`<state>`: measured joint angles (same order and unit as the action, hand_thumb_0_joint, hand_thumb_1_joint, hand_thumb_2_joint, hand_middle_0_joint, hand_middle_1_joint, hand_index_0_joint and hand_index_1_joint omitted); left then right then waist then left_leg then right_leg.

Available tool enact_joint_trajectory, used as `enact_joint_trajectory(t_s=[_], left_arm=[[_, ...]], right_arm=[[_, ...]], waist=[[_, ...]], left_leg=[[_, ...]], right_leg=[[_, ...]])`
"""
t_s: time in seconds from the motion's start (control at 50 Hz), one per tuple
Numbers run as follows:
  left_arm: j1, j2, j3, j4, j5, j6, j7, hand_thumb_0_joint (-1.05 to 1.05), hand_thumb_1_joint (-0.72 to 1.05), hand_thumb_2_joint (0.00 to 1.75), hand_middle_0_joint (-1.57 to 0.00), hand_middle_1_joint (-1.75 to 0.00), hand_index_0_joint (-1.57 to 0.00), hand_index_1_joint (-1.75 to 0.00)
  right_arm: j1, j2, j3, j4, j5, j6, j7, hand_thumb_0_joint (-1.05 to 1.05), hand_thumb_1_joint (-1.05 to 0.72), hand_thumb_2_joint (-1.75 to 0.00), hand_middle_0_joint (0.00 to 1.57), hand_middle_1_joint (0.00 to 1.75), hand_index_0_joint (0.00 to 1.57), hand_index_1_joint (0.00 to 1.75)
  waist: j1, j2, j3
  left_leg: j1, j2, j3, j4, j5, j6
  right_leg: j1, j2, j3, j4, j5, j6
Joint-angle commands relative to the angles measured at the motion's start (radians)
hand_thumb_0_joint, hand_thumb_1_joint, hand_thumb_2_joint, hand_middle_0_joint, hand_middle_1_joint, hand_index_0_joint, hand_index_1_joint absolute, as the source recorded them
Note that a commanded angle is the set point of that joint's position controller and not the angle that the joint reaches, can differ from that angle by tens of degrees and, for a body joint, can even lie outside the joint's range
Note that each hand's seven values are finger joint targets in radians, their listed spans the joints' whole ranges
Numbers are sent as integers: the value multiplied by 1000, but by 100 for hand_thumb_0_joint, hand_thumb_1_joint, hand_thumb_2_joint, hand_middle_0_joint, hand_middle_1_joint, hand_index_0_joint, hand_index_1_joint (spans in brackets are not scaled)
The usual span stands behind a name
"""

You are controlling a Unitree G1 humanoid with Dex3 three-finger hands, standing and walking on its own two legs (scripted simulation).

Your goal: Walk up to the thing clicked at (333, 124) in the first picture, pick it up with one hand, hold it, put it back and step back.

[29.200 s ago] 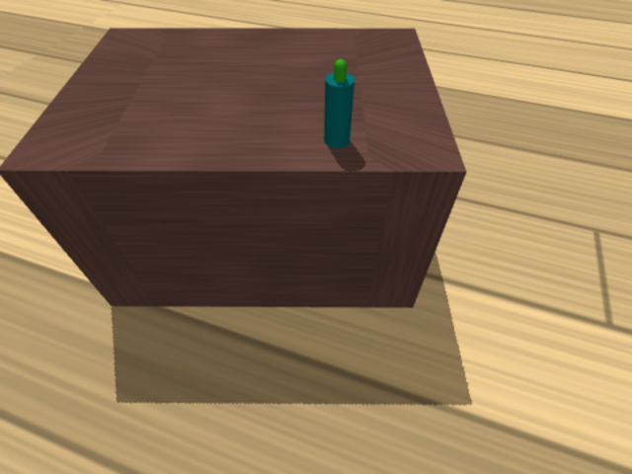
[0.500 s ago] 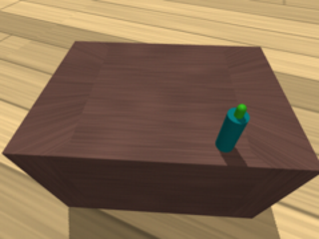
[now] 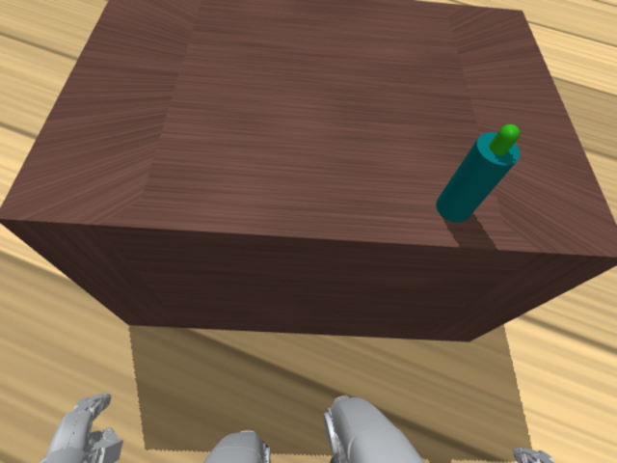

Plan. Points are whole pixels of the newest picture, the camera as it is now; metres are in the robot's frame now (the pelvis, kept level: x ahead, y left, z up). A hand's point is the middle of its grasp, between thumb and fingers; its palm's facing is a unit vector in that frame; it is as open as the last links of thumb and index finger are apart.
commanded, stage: step back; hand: right
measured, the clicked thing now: (479, 173) +0.50 -0.28 -0.01
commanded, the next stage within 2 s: none
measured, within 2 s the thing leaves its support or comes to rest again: neither
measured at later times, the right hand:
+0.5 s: hand out of the picture +0.01 -0.27 -0.16, palm faces -0.03 +0.92 -0.39, open 7.3 cm
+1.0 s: hand out of the picture -0.11 -0.29 -0.15, palm faces +0.04 +0.91 -0.41, open 7.3 cm
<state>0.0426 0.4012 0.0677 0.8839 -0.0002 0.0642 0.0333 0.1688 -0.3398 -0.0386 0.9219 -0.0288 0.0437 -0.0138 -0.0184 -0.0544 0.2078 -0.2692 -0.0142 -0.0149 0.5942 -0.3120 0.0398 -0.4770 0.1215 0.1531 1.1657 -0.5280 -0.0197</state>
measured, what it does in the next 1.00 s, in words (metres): walks backwards: right foot, then left foot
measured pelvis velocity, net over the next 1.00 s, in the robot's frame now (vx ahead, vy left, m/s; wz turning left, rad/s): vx -0.24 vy -0.01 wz -0.10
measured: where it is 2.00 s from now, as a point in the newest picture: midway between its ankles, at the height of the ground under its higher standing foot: outside the picture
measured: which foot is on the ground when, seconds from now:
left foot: down 0.00-0.24, up 0.26-0.56, down 0.58-1.00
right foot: up 0.00-0.18, down 0.20-0.60, up 0.62-0.96, down 0.98-1.00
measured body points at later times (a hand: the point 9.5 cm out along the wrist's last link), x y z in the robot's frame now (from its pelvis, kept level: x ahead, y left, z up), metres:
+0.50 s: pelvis -0.09 +0.00 +0.00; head -0.02 -0.02 +0.44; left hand +0.04 +0.31 -0.10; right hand +0.01 -0.32 -0.13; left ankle -0.12 +0.15 -0.68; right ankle -0.04 -0.12 -0.73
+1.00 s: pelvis -0.24 -0.01 -0.02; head -0.18 -0.02 +0.43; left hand -0.15 +0.30 -0.14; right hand -0.12 -0.34 -0.12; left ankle -0.12 +0.14 -0.73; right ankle -0.28 -0.14 -0.74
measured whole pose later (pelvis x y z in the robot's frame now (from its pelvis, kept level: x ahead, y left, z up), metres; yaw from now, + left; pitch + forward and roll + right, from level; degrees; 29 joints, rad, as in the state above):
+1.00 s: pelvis -0.24 -0.01 -0.02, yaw -5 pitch -4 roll -2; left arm 0.21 0.38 0.09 0.88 0.03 0.05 0.00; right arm 0.07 -0.41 -0.05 0.79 -0.02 0.04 -0.01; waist 0.02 0.04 0.21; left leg -0.43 0.11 -0.03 0.68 -0.19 -0.02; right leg -0.20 0.05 0.04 0.67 -0.40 0.00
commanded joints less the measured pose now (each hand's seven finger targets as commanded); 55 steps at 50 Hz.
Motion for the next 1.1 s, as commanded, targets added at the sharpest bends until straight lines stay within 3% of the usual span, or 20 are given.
enact_joint_trajectory(t_s=[0.0, 0.12, 0.18, 0.22, 0.24, 0.26, 0.34, 0.46, 0.54, 0.58, 0.6, 0.62, 0.68, 0.84, 0.94, 0.96, 0.98, 1.0, 1.02, 1.08], left_arm=[[62, 160, 46, -82, 10, -23, 1, 0, 90, 90, -20, -30, -20, -30], [115, 141, 55, -91, 20, -42, -11, 0, 90, 90, -20, -30, -20, -30], [207, 146, 62, -50, 31, -54, -10, 0, 90, 90, -20, -30, -20, -30], [143, 277, 90, -88, 31, -63, -13, 0, 90, 90, -20, -30, -20, -30], [110, 323, 94, -122, 37, -66, -13, 0, 90, 90, -20, -30, -20, -30], [99, 282, 92, -132, 31, -68, -12, 0, 90, 90, -20, -30, -20, -30], [44, 188, 74, -164, 28, -59, -5, 0, 90, 90, -20, -30, -20, -30], [146, 190, 69, -174, 37, -44, 2, 0, 90, 90, -20, -30, -20, -30], [74, 214, 63, -198, 15, -18, -14, 0, 90, 90, -20, -30, -20, -30], [91, 128, 44, -213, 9, -13, -17, 0, 90, 90, -20, -30, -20, -30], [51, 170, 70, -206, 15, -10, -3, 0, 90, 90, -20, -30, -20, -30], [36, 195, 77, -194, 24, -10, 1, 0, 90, 90, -20, -30, -20, -30], [178, 181, 81, -134, 5, -9, -18, 0, 90, 90, -20, -30, -20, -30], [168, 146, 66, -154, 21, -34, -23, 0, 90, 90, -20, -30, -20, -30], [329, 155, 74, -49, 28, -42, -28, 0, 90, 90, -20, -30, -20, -30], [323, 202, 86, -54, 41, -45, -28, 0, 90, 90, -20, -30, -20, -30], [312, 302, 111, -76, 51, -48, -30, 0, 90, 90, -20, -30, -20, -30], [206, 405, 124, -125, 54, -42, -28, 0, 90, 90, -20, -30, -20, -30], [130, 367, 118, -146, 44, -46, -21, 0, 90, 90, -20, -30, -20, -30], [11, 211, 84, -168, 41, -52, -17, 0, 90, 90, -20, -30, -20, -30]], right_arm=[[8, -257, -77, -106, 8, -35, -31, 0, -90, -90, 20, 30, 20, 30], [-16, -283, -79, -136, 14, -23, -24, 0, -90, -90, 20, 30, 20, 30], [-78, -269, -70, -151, 29, -12, -14, 0, -90, -90, 20, 30, 20, 30], [-66, -200, -45, -164, 43, -10, -12, 0, -90, -90, 20, 30, 20, 30], [-81, -227, -60, -154, 35, -2, -26, 0, -90, -90, 20, 30, 20, 30], [-48, -258, -70, -135, 34, -4, -25, 0, -90, -90, 20, 30, 20, 30], [10, -233, -50, -111, 40, -17, -23, 0, -90, -90, 20, 30, 20, 30], [-2, -212, -40, -141, 29, -34, -24, 0, -90, -90, 20, 30, 20, 30], [111, -221, -64, -94, 5, -45, -18, 0, -90, -90, 20, 30, 20, 30], [49, -360, -97, -120, -22, -47, -14, 0, -90, -90, 20, 30, 20, 30], [16, -424, -106, -134, -10, -43, -5, 0, -90, -90, 20, 30, 20, 30], [-22, -422, -106, -142, -11, -46, -8, 0, -90, -90, 20, 30, 20, 30], [-161, -295, -71, -173, -13, -52, -14, 0, -90, -90, 20, 30, 20, 30], [5, -282, -83, -166, 3, -43, -22, 0, -90, -90, 20, 30, 20, 30], [-86, -316, -84, -199, 13, -6, -12, 0, -90, -90, 20, 30, 20, 30], [-94, -277, -72, -210, 23, -3, -9, 0, -90, -90, 20, 30, 20, 30], [-91, -212, -54, -235, 31, -3, -11, 0, -90, -90, 20, 30, 20, 30], [-137, -243, -76, -236, 25, -2, -34, 0, -90, -90, 20, 30, 20, 30], [-117, -280, -92, -207, 25, -3, -36, 0, -90, -90, 20, 30, 20, 30], [25, -238, -64, -132, 35, -11, -26, 0, -90, -90, 20, 30, 20, 30]], waist=[[0, 180, -253], [-9, 205, -281], [49, 149, -299], [37, -173, -235], [71, -213, -202], [52, -149, -176], [20, -46, -237], [75, -138, -292], [4, -134, -315], [14, 223, -266], [-21, 265, -241], [-25, 266, -192], [82, 194, -164], [-12, 240, -291], [56, 255, -323], [57, 158, -281], [64, -140, -220], [107, -240, -153], [68, -210, -73], [-35, -86, -127]], left_leg=[[289, 247, -219, -93, 739, 185], [214, 243, -182, -36, 585, 170], [47, 194, -140, 47, 345, 102], [-214, -70, -31, 318, -158, -15], [-161, -79, -110, 552, -364, -31], [-156, -53, -156, 621, -347, -40], [-208, -110, -153, 638, -211, -50], [-190, -14, -60, 175, -202, -61], [69, -11, 15, -183, 130, -27], [152, 300, -426, -267, 296, 95], [-30, 437, -522, -299, 308, 244], [-137, 463, -589, -333, 227, 292], [-38, 268, -236, -246, 330, 174], [302, 273, -188, -93, 540, 213], [41, 204, -126, -9, 306, 122], [-101, 142, -108, 69, 145, 63], [-321, -39, -59, 248, -163, -10], [-249, -70, -124, 489, -333, -41], [-194, -28, -176, 589, -298, -40], [-235, -115, -168, 621, -146, -29]], right_leg=[[-49, -34, 3, -75, 32, 37], [141, -91, -114, -479, 103, 20], [350, -115, -102, -735, 411, -21], [362, -409, 304, -808, 613, -198], [197, -544, 456, -822, 716, -336], [181, -533, 424, -805, 757, -342], [315, -336, 88, -704, 852, -206], [504, -342, 76, -627, 855, -197], [317, -293, 36, -522, 656, -117], [-13, -59, -46, -281, 122, -20], [43, -7, -2, -81, -131, -1], [67, -24, 49, 47, -133, 3], [-4, -4, 64, 145, 43, 0], [12, -85, -31, -298, 3, 67], [342, -94, -163, -764, 296, 7], [362, -161, -19, -774, 286, -23], [334, -359, 301, -834, 228, -99], [39, -534, 462, -915, 208, -262], [-92, -550, 471, -950, 183, -281], [120, -306, 40, -761, 547, -136]])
